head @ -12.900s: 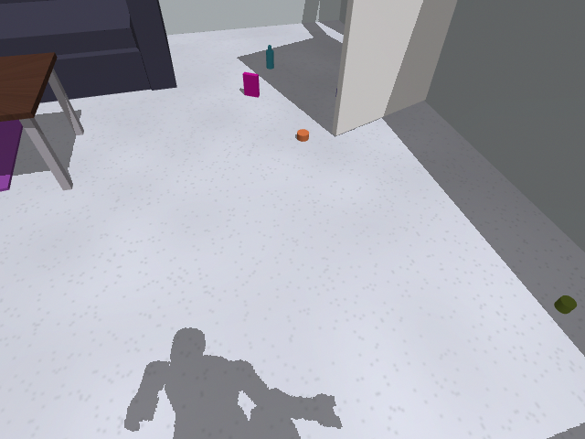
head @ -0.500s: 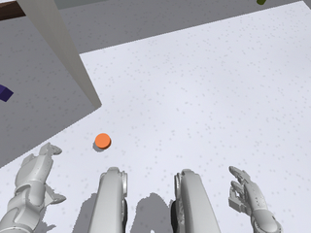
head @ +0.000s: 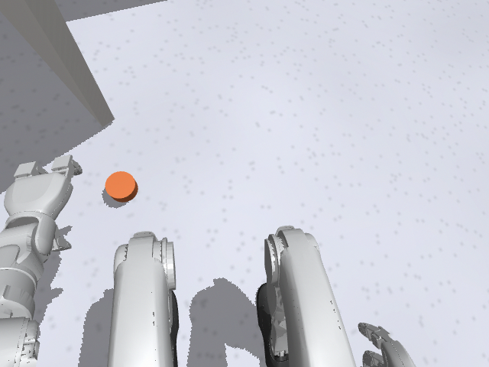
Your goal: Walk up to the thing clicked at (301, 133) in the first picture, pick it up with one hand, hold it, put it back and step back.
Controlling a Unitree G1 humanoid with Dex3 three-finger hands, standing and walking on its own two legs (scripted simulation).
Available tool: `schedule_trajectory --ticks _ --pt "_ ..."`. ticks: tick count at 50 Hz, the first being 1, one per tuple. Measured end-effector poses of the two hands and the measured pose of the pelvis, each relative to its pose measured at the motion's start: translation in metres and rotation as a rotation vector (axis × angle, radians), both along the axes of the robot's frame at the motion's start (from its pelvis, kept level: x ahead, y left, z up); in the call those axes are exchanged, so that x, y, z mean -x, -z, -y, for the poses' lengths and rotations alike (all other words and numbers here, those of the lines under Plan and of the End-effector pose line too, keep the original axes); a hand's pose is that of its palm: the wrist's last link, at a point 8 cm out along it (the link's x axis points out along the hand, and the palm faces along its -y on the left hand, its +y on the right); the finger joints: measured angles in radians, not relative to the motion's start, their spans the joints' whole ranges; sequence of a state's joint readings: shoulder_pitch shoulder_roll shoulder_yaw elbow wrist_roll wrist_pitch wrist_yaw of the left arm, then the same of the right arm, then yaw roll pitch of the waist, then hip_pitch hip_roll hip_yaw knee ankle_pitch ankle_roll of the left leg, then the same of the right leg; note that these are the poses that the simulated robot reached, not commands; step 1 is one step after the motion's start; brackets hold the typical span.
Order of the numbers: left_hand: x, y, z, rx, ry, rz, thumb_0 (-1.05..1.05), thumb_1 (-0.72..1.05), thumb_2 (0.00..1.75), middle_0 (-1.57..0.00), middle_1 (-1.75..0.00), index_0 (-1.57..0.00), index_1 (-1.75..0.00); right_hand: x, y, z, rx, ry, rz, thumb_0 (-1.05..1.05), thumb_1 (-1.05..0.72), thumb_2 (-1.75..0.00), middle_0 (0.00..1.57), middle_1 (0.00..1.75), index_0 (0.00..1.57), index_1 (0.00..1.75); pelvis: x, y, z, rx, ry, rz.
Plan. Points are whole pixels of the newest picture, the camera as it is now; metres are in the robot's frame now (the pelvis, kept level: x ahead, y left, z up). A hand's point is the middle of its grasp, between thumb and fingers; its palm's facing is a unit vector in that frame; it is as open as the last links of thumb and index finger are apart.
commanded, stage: rise first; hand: left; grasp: from above
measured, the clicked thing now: (122, 187) +0.48 +0.25 -0.37
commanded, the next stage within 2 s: none
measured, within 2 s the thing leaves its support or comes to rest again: neither
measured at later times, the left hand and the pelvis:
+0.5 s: hand (78, 201) +0.41 +0.29 -0.21, palm faces -0.45 -0.07 -0.89, open 14.1 cm; pelvis +0.01 +0.00 -0.05, yaw -1 degrees
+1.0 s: hand (89, 197) +0.42 +0.28 -0.24, palm faces -0.46 -0.08 -0.89, open 14.0 cm; pelvis +0.01 +0.00 -0.06, yaw -2 degrees
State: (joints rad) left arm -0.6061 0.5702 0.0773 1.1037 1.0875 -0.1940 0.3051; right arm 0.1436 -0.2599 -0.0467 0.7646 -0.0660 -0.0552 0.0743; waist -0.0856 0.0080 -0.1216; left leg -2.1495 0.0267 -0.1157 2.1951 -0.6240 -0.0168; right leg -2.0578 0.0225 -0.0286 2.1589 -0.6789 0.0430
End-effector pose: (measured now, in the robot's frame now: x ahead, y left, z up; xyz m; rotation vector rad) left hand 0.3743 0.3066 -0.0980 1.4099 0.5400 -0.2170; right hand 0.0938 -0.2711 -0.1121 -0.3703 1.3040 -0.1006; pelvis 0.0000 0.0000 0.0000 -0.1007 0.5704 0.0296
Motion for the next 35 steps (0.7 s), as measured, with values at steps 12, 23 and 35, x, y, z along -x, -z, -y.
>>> schedule_trajectory --ticks 12,23,35 --pt "-0.023 0.032 0.005 -0.049 0.094 0.009 0.0 -0.56 1.05 -0.08 -0.98 -0.07 -1.0 0.001 0.019 -0.002 0.015 -0.024 -0.027 0.0 -0.9 -0.9 0.2 0.3 0.21 0.3 -0.003 0.025 -0.003 0.014 0.006 -0.001" --pt "-0.035 0.055 0.012 -0.064 0.096 0.018 0.0 -0.53 1.02 -0.09 -0.98 -0.09 -0.99 -0.001 0.041 -0.002 -0.004 -0.048 -0.044 0.0 -0.9 -0.9 0.2 0.3 0.21 0.3 -0.005 0.043 0.001 0.007 0.016 -0.003" --pt "-0.047 0.072 0.019 -0.06 0.083 0.009 0.0 -0.53 1.01 -0.09 -0.99 -0.09 -0.99 0.007 0.053 0.0 -0.013 -0.044 -0.085 0.0 -0.91 -0.9 0.2 0.3 0.2 0.3 -0.01 0.054 0.004 0.002 0.025 -0.009"
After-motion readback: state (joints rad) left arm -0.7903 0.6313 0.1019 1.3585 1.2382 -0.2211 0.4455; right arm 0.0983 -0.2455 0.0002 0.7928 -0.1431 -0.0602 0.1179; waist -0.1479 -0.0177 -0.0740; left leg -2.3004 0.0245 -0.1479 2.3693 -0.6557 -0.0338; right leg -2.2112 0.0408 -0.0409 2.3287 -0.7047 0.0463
